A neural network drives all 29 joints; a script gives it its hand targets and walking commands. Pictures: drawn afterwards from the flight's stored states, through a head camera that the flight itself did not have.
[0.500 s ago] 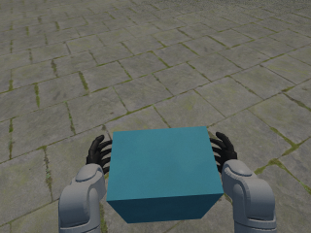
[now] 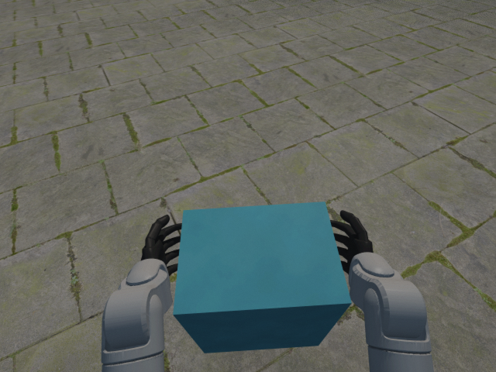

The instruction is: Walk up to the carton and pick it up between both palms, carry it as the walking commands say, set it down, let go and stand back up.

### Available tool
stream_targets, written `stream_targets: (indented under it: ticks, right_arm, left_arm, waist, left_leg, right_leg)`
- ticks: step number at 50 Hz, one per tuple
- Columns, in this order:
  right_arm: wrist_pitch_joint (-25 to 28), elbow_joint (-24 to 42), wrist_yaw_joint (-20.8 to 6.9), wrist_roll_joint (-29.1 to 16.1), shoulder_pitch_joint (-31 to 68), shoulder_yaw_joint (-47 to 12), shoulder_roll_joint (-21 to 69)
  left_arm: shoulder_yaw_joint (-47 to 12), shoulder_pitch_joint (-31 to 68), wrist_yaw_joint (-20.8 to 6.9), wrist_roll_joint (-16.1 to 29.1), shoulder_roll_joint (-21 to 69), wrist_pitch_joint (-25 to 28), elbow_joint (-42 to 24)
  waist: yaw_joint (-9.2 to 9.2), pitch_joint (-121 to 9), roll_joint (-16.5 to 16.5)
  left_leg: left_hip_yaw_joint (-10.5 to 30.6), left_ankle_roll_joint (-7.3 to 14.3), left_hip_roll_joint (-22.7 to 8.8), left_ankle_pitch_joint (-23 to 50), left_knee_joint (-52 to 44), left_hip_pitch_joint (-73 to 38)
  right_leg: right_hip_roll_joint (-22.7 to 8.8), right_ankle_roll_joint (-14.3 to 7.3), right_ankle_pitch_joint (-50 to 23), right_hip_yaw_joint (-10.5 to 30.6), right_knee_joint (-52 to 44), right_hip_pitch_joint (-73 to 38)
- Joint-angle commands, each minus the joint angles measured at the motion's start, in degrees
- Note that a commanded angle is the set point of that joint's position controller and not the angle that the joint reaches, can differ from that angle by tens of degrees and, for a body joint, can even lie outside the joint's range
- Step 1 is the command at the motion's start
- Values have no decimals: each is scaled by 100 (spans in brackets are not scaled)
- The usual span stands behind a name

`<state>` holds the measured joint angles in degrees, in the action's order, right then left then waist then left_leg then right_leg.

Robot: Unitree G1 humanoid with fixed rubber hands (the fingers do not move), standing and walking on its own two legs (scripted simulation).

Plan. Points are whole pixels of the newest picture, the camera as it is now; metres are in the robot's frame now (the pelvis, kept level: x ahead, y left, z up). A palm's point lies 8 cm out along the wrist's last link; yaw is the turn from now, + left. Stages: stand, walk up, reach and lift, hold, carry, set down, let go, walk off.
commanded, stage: carry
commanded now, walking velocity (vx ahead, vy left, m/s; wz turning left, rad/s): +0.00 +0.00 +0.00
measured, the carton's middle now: (258, 285) +0.25 +0.00 +0.00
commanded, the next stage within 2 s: hold in 1.02 s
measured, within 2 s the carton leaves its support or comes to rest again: neither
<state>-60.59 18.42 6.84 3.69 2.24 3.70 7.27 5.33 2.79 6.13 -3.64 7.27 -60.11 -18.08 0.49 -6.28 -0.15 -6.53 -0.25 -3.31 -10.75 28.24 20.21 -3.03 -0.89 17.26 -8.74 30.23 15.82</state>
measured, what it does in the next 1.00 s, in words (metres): stands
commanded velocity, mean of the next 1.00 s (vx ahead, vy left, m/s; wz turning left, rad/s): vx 0.00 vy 0.00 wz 0.00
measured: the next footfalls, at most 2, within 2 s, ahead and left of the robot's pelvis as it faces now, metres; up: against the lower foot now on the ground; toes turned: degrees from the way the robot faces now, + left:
none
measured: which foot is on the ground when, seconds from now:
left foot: down 0.00-1.00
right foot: down 0.00-1.00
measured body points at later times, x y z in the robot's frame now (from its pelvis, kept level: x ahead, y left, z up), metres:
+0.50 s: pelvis +0.00 +0.00 +0.00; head -0.01 -0.01 +0.45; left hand +0.28 +0.15 +0.05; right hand +0.28 -0.16 +0.05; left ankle +0.04 +0.12 -0.74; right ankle -0.02 -0.10 -0.74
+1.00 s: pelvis +0.00 +0.00 +0.00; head -0.01 -0.01 +0.45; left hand +0.28 +0.14 +0.05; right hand +0.28 -0.16 +0.05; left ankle +0.04 +0.12 -0.74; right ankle -0.02 -0.10 -0.74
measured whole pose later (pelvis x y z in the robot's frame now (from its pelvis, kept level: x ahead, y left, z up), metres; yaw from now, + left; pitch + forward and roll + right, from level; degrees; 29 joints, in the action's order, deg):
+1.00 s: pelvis +0.00 +0.00 +0.00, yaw +0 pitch +3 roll +0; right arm -50.1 6.8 4.1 6.6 4.6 5.2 7.3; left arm 6.3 4.9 3.7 -7.0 7.3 -49.6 -6.6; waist 1.1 -5.8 -0.5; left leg -6.5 -0.7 -3.9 -11.1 28.8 20.2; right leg -2.7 -1.0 17.4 -8.8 30.3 15.7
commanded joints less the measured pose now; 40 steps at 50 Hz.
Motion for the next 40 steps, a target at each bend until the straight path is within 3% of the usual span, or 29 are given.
stream_targets:
  ticks: [1, 10, 17, 30, 40]
  right_arm:
    - [224, 293, -739, -1170, 2203, -3151, 4167]
    - [830, -472, -876, -823, 2372, -2781, 4046]
    - [1203, -551, -961, -778, 2446, -2812, 4095]
    - [1122, -276, -911, -846, 2297, -2937, 4039]
    - [1094, -463, -929, -781, 2366, -2834, 3999]
  left_arm:
    - [-3246, 2100, -742, 1230, 4141, 165, -317]
    - [-2924, 2289, -888, 883, 4014, 755, 459]
    - [-2924, 2285, -957, 799, 4027, 1125, 551]
    - [-3042, 2128, -905, 853, 4011, 1045, 286]
    - [-2955, 2206, -912, 790, 3996, 1028, 485]
  waist:
    - [-2, -937, 23]
    - [11, -929, 16]
    - [29, -1067, -3]
    - [41, -1054, 16]
    - [51, -977, 7]
  left_leg:
    - [516, 122, -482, 909, -248, -793]
    - [526, 131, -475, 858, -228, -795]
    - [522, 162, -493, 1128, -135, -860]
    - [493, 153, -523, 1136, -133, -865]
    - [491, 106, -528, 952, -199, -796]
  right_leg:
    - [-617, -25, -775, 562, -633, 38]
    - [-596, -36, -757, 552, -616, -19]
    - [-607, -13, -1044, 550, -529, -108]
    - [-616, 0, -1044, 551, -567, -125]
    - [-609, 5, -783, 561, -626, -40]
